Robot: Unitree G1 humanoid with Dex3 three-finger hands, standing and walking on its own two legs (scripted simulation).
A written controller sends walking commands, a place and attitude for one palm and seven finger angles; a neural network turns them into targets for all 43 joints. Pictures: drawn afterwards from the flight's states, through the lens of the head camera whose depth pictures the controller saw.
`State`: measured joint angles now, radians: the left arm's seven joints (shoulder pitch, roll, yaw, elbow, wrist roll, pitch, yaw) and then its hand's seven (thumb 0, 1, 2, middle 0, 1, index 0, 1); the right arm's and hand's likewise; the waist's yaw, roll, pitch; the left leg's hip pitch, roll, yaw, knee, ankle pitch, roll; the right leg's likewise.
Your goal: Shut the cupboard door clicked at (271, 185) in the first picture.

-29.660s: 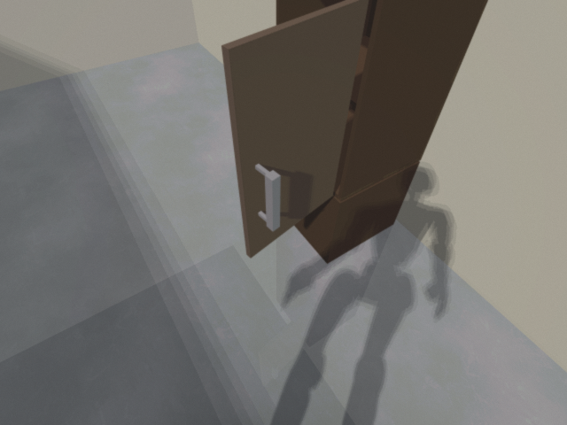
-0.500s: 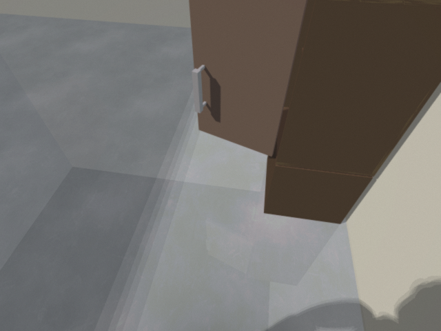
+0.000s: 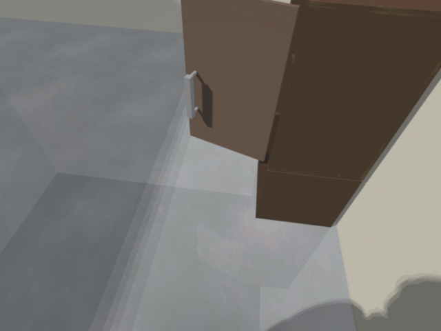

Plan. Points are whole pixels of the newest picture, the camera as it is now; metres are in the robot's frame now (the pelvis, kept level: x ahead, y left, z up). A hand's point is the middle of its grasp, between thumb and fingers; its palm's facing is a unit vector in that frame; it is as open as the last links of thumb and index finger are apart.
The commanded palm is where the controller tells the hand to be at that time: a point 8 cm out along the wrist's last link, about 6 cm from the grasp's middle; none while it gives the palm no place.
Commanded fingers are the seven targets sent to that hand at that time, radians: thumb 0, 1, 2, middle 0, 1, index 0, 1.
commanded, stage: look to check the result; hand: left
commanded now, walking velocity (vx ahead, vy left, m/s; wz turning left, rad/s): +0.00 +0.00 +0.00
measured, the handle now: (192, 95) +0.93 +0.14 -0.11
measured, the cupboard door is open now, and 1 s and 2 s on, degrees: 71 71 71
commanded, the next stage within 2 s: walk to a spot facing it in 0.56 s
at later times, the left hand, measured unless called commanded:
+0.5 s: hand out of the picture +0.00 +0.18 -0.18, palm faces +0.01 -0.98 -0.19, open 7.4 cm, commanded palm none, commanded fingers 0.00 0.90 0.90 -0.20 -0.30 -0.20 -0.30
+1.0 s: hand out of the picture +0.03 +0.19 -0.19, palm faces +0.14 -0.96 -0.24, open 7.4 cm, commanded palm none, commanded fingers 0.00 0.90 0.90 -0.20 -0.30 -0.20 -0.30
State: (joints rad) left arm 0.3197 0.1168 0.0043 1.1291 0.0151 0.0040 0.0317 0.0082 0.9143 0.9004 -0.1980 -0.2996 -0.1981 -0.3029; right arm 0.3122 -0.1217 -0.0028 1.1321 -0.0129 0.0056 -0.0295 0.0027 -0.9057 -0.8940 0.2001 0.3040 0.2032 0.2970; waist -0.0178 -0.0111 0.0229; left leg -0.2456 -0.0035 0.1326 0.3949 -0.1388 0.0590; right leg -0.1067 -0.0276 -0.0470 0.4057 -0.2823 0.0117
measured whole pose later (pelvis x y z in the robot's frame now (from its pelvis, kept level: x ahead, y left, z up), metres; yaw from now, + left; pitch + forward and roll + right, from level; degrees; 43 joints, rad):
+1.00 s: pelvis +0.02 +0.00 -0.01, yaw +8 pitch +0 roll -1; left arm 0.23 0.19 0.06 1.02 0.03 0.03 0.03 0.00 0.91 0.90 -0.20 -0.30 -0.20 -0.30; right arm 0.24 -0.18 -0.04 1.05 -0.02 0.06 0.00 0.00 -0.90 -0.89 0.20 0.30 0.20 0.30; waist -0.02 0.01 0.10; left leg -0.40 -0.01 0.06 0.77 -0.38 0.01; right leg -0.13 -0.06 -0.17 0.54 -0.41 0.01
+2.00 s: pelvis +0.07 -0.01 -0.02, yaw +46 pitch +1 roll +1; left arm 0.27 0.26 0.07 0.90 0.02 0.06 0.02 0.01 0.91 0.90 -0.20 -0.30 -0.20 -0.30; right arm 0.09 -0.24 -0.05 0.86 -0.02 0.03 0.03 0.00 -0.91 -0.89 0.20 0.30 0.20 0.30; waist 0.02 -0.07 0.15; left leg -0.33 -0.02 0.07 0.65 -0.34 0.03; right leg -0.35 -0.14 -0.11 1.01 -0.57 0.06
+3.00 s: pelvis +0.16 +0.18 +0.00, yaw +80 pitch +1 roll -2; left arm 0.14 0.24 0.08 0.86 0.03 0.02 -0.01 0.01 0.91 0.90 -0.20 -0.30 -0.20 -0.30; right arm 0.21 -0.21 -0.02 0.90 -0.02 -0.03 0.00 0.00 -0.90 -0.89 0.20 0.30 0.21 0.30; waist -0.02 -0.03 0.09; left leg -0.26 -0.07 0.03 0.48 -0.24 0.12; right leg -0.57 -0.13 0.00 1.14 -0.31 0.09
